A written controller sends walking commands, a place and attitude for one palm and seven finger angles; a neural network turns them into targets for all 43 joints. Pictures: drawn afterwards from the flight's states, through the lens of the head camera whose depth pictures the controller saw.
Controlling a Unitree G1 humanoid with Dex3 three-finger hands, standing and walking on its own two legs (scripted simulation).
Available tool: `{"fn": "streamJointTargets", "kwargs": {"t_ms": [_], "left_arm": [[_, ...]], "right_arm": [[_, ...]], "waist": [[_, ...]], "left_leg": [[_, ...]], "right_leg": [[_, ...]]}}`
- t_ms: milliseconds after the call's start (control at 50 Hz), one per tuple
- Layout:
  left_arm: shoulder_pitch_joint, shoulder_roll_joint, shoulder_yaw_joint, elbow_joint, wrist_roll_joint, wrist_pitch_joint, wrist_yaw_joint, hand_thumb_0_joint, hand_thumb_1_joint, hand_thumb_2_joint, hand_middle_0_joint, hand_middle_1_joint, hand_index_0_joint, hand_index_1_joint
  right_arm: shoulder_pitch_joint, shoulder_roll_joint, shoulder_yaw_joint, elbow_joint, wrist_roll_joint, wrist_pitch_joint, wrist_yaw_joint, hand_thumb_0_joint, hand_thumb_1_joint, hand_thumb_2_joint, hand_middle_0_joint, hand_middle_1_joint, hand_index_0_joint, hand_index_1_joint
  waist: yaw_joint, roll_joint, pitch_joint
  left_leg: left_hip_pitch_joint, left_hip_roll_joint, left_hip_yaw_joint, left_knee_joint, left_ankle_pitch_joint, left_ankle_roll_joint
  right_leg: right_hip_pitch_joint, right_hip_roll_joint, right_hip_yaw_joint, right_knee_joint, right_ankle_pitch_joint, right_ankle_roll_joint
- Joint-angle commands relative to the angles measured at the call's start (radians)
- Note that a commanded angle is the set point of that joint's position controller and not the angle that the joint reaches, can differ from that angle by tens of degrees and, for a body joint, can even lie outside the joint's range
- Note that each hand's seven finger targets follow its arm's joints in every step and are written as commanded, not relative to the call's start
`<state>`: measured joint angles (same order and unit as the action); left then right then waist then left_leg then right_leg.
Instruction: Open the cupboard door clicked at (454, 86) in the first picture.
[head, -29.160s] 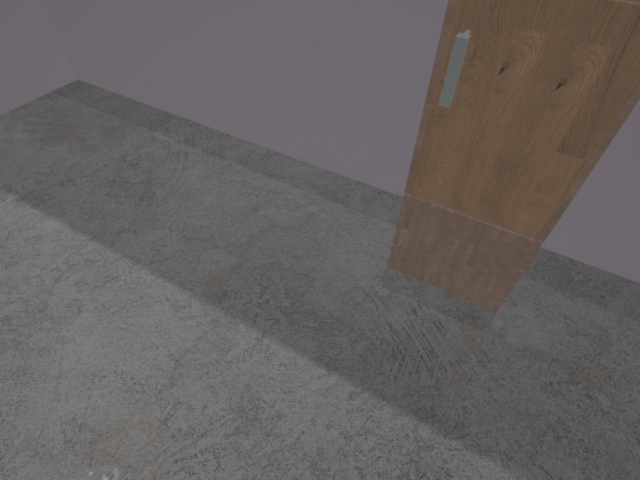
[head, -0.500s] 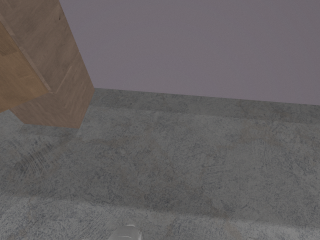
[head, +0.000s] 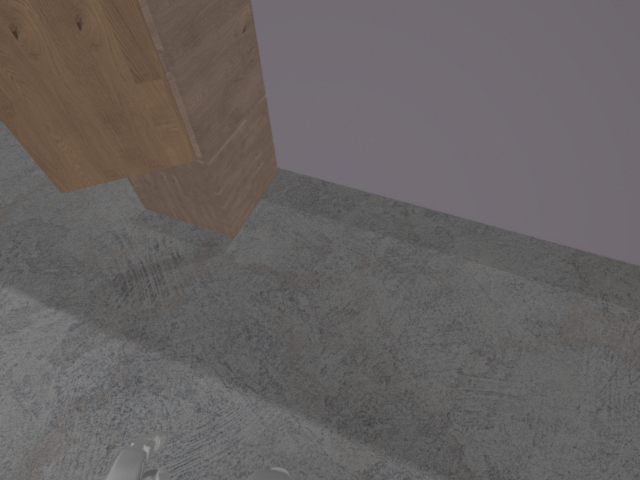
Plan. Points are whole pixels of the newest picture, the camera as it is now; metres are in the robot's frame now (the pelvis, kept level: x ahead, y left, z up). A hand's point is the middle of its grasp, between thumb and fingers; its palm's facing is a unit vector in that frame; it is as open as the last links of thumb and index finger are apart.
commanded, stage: turn to face it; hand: left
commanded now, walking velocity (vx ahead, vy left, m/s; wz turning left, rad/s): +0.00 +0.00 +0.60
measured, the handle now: out of the picture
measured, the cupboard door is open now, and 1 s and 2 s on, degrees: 42 42 42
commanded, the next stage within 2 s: take the last steps up to it in 0.54 s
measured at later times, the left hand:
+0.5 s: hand out of the picture -0.01 +0.24 -0.17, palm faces +0.30 -0.93 -0.24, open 7.4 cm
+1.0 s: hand out of the picture -0.03 +0.17 -0.15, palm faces +0.47 -0.86 -0.20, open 7.3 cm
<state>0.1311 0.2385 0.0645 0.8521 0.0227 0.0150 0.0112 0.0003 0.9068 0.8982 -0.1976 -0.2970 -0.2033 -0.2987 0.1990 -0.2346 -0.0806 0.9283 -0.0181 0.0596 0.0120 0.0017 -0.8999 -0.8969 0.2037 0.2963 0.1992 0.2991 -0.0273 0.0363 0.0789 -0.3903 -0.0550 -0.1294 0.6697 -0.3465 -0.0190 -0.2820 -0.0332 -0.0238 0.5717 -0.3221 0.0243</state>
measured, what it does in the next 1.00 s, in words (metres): steps on the spot, turning left: left foot, then right foot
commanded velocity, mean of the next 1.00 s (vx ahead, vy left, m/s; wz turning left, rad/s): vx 0.11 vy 0.06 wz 0.29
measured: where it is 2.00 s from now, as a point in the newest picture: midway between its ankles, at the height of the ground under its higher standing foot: (244, 421)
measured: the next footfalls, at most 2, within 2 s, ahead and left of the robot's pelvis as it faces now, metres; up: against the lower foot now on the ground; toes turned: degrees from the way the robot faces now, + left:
left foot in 0.34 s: +0.04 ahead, +0.13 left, +0.00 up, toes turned +16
right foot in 0.72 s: +0.07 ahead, -0.12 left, +0.00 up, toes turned +15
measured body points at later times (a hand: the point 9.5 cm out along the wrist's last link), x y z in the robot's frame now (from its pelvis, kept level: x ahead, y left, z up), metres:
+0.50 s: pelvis +0.00 +0.02 +0.01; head +0.04 +0.05 +0.45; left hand -0.03 +0.29 -0.15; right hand +0.18 -0.19 -0.12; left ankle +0.00 +0.12 -0.73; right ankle +0.00 -0.13 -0.66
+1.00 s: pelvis +0.05 +0.02 +0.02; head +0.08 +0.02 +0.47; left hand -0.06 +0.22 -0.13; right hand +0.20 -0.19 -0.14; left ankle +0.03 +0.18 -0.66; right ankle +0.03 -0.13 -0.73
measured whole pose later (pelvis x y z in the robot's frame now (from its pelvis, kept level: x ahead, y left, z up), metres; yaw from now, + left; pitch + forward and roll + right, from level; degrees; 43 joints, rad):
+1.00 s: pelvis +0.05 +0.02 +0.02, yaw +25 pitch +0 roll +2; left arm 0.34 0.13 0.04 1.04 0.03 -0.06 0.00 0.00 0.90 0.90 -0.20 -0.30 -0.21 -0.30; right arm 0.20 -0.24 -0.08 1.03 -0.02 0.06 0.04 0.00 -0.91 -0.90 0.20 0.30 0.19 0.30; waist 0.01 -0.01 0.07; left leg -0.52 0.04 0.05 0.93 -0.28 -0.05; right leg -0.03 -0.13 -0.16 0.35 -0.31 0.04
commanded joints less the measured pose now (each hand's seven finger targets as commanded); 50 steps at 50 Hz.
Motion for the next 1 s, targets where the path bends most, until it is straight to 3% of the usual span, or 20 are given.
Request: {"fn": "streamJointTargets", "kwargs": {"t_ms": [0, 40, 60, 200, 260, 280, 300, 320, 380, 420, 580, 640, 660, 680, 700, 720, 740, 800, 900, 980], "left_arm": [[0.070, 0.173, 0.035, -0.051, -0.002, -0.025, 0.028, 0.000, 0.900, 0.900, -0.200, -0.300, -0.200, -0.300], [0.026, 0.124, 0.022, -0.063, -0.004, -0.024, 0.026, 0.000, 0.900, 0.900, -0.200, -0.300, -0.200, -0.300], [0.039, 0.127, 0.021, -0.059, -0.003, -0.027, 0.025, 0.000, 0.900, 0.900, -0.200, -0.300, -0.200, -0.300], [0.151, 0.182, 0.040, -0.004, 0.006, -0.028, 0.020, 0.000, 0.900, 0.900, -0.200, -0.300, -0.200, -0.300], [0.131, 0.182, 0.044, 0.005, -0.004, -0.023, 0.014, 0.000, 0.900, 0.900, -0.200, -0.300, -0.200, -0.300], [0.122, 0.157, 0.041, -0.005, -0.012, -0.019, 0.010, 0.000, 0.900, 0.900, -0.200, -0.300, -0.200, -0.300], [0.126, 0.084, 0.023, -0.036, -0.019, -0.013, 0.002, 0.000, 0.900, 0.900, -0.200, -0.300, -0.200, -0.300], [0.069, 0.076, 0.006, -0.057, -0.009, 0.001, 0.009, 0.000, 0.900, 0.900, -0.200, -0.300, -0.200, -0.300], [0.035, 0.082, 0.018, -0.002, -0.009, 0.017, 0.006, 0.000, 0.900, 0.900, -0.200, -0.300, -0.200, -0.300], [0.079, 0.069, 0.018, 0.030, -0.004, 0.019, -0.004, 0.000, 0.900, 0.900, -0.200, -0.300, -0.200, -0.300], [0.072, 0.041, 0.005, 0.041, -0.009, 0.012, -0.003, 0.000, 0.900, 0.900, -0.200, -0.300, -0.200, -0.300], [0.149, 0.040, 0.005, 0.071, -0.012, -0.005, 0.001, 0.000, 0.900, 0.900, -0.200, -0.300, -0.200, -0.300], [0.180, 0.066, 0.011, 0.081, -0.008, -0.015, 0.003, 0.000, 0.900, 0.900, -0.200, -0.300, -0.200, -0.300], [0.206, 0.136, 0.028, 0.087, 0.004, -0.026, 0.008, 0.000, 0.900, 0.900, -0.200, -0.300, -0.200, -0.300], [0.230, 0.218, 0.047, 0.075, 0.011, -0.025, 0.006, 0.000, 0.900, 0.900, -0.200, -0.300, -0.200, -0.300], [0.229, 0.195, 0.045, 0.073, 0.004, -0.029, 0.011, 0.000, 0.900, 0.900, -0.200, -0.300, -0.200, -0.300], [0.199, 0.162, 0.038, 0.073, 0.002, -0.037, 0.013, 0.000, 0.900, 0.900, -0.200, -0.300, -0.200, -0.300], [0.153, 0.097, 0.022, 0.074, -0.005, -0.066, 0.005, 0.000, 0.900, 0.900, -0.200, -0.300, -0.200, -0.300], [0.280, 0.093, 0.023, 0.147, 0.001, -0.088, 0.006, 0.000, 0.900, 0.900, -0.200, -0.300, -0.200, -0.300], [0.311, 0.105, 0.023, 0.186, 0.006, -0.085, 0.005, 0.000, 0.900, 0.900, -0.200, -0.300, -0.200, -0.300]], "right_arm": [[-0.078, -0.112, -0.036, -0.102, -0.002, -0.014, 0.000, 0.000, -0.900, -0.900, 0.200, 0.300, 0.200, 0.300], [-0.065, -0.086, -0.025, -0.081, 0.000, -0.006, 0.012, 0.000, -0.900, -0.900, 0.200, 0.300, 0.200, 0.300], [-0.073, -0.073, -0.018, -0.082, 0.003, -0.005, 0.015, 0.000, -0.900, -0.900, 0.200, 0.300, 0.200, 0.300], [-0.150, -0.044, 0.004, -0.089, 0.012, -0.015, 0.019, 0.000, -0.900, -0.900, 0.200, 0.300, 0.200, 0.300], [-0.065, -0.067, 0.003, -0.067, 0.007, -0.030, 0.011, 0.000, -0.900, -0.900, 0.200, 0.300, 0.200, 0.300], [0.000, -0.125, -0.010, -0.051, 0.001, -0.040, 0.008, 0.000, -0.900, -0.900, 0.200, 0.300, 0.200, 0.300], [0.070, -0.238, -0.037, -0.047, -0.009, -0.048, 0.001, 0.000, -0.900, -0.900, 0.200, 0.300, 0.200, 0.300], [0.113, -0.268, -0.037, -0.038, -0.003, -0.035, -0.008, 0.000, -0.900, -0.900, 0.200, 0.300, 0.200, 0.300], [-0.010, -0.192, -0.016, -0.062, -0.010, -0.043, -0.036, 0.000, -0.900, -0.900, 0.200, 0.300, 0.200, 0.300], [-0.044, -0.168, -0.004, -0.066, -0.009, -0.052, -0.039, 0.000, -0.900, -0.900, 0.200, 0.300, 0.200, 0.300], [-0.017, -0.157, -0.006, -0.028, -0.011, -0.045, -0.034, 0.000, -0.900, -0.900, 0.200, 0.300, 0.200, 0.300], [-0.038, -0.137, -0.001, -0.015, -0.003, -0.044, -0.031, 0.000, -0.900, -0.900, 0.200, 0.300, 0.200, 0.300], [-0.038, -0.115, 0.001, -0.017, 0.003, -0.043, -0.027, 0.000, -0.900, -0.900, 0.200, 0.300, 0.200, 0.300], [-0.033, -0.063, 0.007, -0.027, 0.011, -0.043, -0.019, 0.000, -0.900, -0.900, 0.200, 0.300, 0.200, 0.300], [-0.067, -0.051, 0.010, -0.062, 0.004, -0.040, -0.008, 0.000, -0.900, -0.900, 0.200, 0.300, 0.200, 0.300], [-0.112, -0.097, -0.005, -0.071, -0.009, -0.032, -0.003, 0.000, -0.900, -0.900, 0.200, 0.300, 0.200, 0.300], [-0.130, -0.096, -0.009, -0.060, -0.010, -0.033, 0.002, 0.000, -0.900, -0.900, 0.200, 0.300, 0.200, 0.300], [-0.070, -0.057, -0.006, -0.015, -0.006, -0.030, 0.021, 0.000, -0.900, -0.900, 0.200, 0.300, 0.200, 0.300], [-0.125, -0.015, 0.007, -0.017, -0.002, -0.039, 0.033, 0.000, -0.900, -0.900, 0.200, 0.300, 0.200, 0.300], [-0.184, 0.004, 0.021, -0.037, 0.002, -0.047, 0.043, 0.000, -0.900, -0.900, 0.200, 0.300, 0.200, 0.300]], "waist": [[0.036, -0.300, -0.081], [0.010, -0.255, -0.071], [0.014, -0.248, -0.075], [0.068, -0.265, -0.090], [0.014, -0.207, -0.122], [-0.024, -0.066, -0.170], [-0.053, 0.252, -0.223], [-0.069, 0.205, -0.209], [-0.019, 0.188, -0.095], [0.019, 0.093, -0.097], [0.008, 0.104, -0.112], [0.049, 0.099, -0.135], [0.063, 0.054, -0.136], [0.078, -0.143, -0.117], [0.111, -0.328, -0.045], [0.115, -0.296, -0.014], [0.093, -0.276, 0.037], [0.045, -0.218, 0.017], [0.085, -0.193, -0.013], [0.097, -0.225, 0.021]], "left_leg": [[-0.243, 0.050, 0.051, 0.547, -0.190, -0.023], [-0.210, 0.075, 0.098, 0.535, -0.112, -0.041], [-0.196, 0.074, 0.125, 0.473, -0.106, -0.047], [-0.046, 0.052, 0.218, 0.103, -0.107, -0.029], [0.159, 0.036, 0.228, -0.157, 0.072, -0.007], [0.333, 0.121, 0.149, -0.252, 0.254, 0.026], [0.482, 0.410, -0.229, -0.269, 0.639, 0.173], [0.401, 0.488, -0.242, -0.277, 0.705, 0.259], [0.194, 0.368, -0.164, -0.344, 0.436, 0.224], [0.198, 0.323, -0.099, -0.349, 0.431, 0.197], [0.184, 0.289, -0.106, -0.344, 0.366, 0.188], [0.128, 0.236, -0.083, -0.288, 0.289, 0.146], [0.050, 0.184, -0.054, -0.239, 0.123, 0.106], [-0.137, 0.074, 0.042, -0.071, -0.101, 0.046], [-0.253, -0.008, 0.129, 0.170, -0.240, 0.005], [-0.281, 0.049, 0.082, 0.348, -0.217, 0.007], [-0.313, 0.073, 0.055, 0.437, -0.136, 0.010], [-0.289, 0.104, 0.093, 0.480, 0.054, -0.020], [-0.307, 0.115, 0.167, 0.303, 0.069, -0.037], [-0.227, 0.104, 0.220, 0.117, 0.071, -0.020]], "right_leg": [[0.153, -0.372, 0.288, -0.266, 0.317, -0.181], [0.159, -0.291, 0.084, -0.212, 0.506, -0.146], [0.180, -0.281, 0.039, -0.200, 0.572, -0.135], [0.239, -0.312, -0.011, -0.138, 0.689, -0.129], [0.150, -0.285, -0.066, -0.018, 0.585, -0.067], [0.027, -0.253, -0.112, 0.125, 0.439, -0.018], [-0.231, -0.107, -0.152, 0.356, -0.169, 0.060], [-0.236, -0.091, -0.044, 0.468, -0.357, 0.048], [-0.243, -0.088, 0.038, 0.568, -0.201, 0.041], [-0.217, -0.073, 0.025, 0.536, -0.131, 0.042], [-0.060, -0.008, -0.026, 0.208, -0.126, 0.031], [0.107, 0.009, -0.041, -0.038, 0.021, 0.023], [0.214, -0.024, -0.014, -0.171, 0.053, 0.017], [0.323, -0.205, 0.212, -0.299, -0.126, -0.048], [0.265, -0.419, 0.450, -0.426, -0.273, -0.158], [0.190, -0.457, 0.468, -0.447, -0.272, -0.193], [0.172, -0.404, 0.433, -0.426, -0.194, -0.184], [0.188, -0.304, 0.133, -0.389, 0.063, -0.117], [0.333, -0.324, 0.027, -0.346, 0.359, -0.115], [0.300, -0.332, -0.022, -0.325, 0.394, -0.111]]}}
